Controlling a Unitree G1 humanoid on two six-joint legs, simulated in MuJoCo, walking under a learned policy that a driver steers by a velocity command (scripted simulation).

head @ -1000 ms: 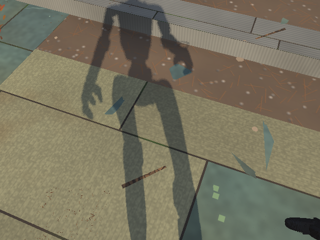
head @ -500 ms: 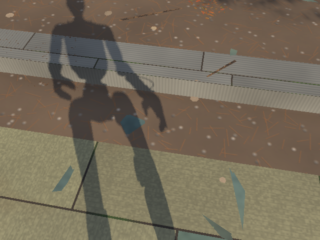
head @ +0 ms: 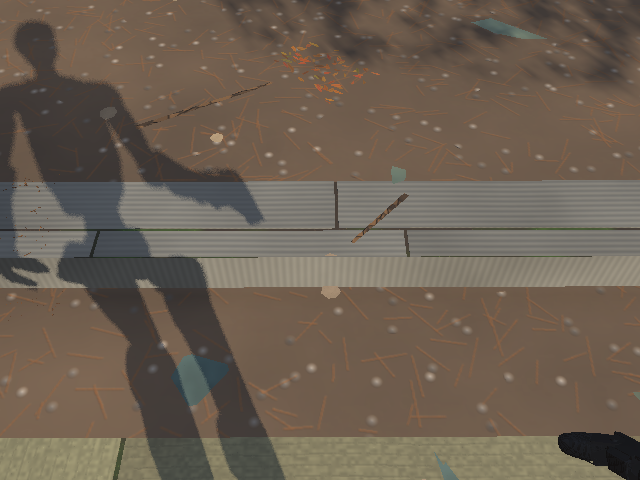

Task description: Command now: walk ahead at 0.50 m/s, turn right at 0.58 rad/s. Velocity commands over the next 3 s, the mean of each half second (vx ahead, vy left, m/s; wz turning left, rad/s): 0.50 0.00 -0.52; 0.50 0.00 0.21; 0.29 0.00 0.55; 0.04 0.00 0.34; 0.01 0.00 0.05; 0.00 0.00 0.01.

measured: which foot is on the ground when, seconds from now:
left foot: down 0.00-0.48, up 0.50-1.00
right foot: up 0.00-0.46, down 0.48-1.00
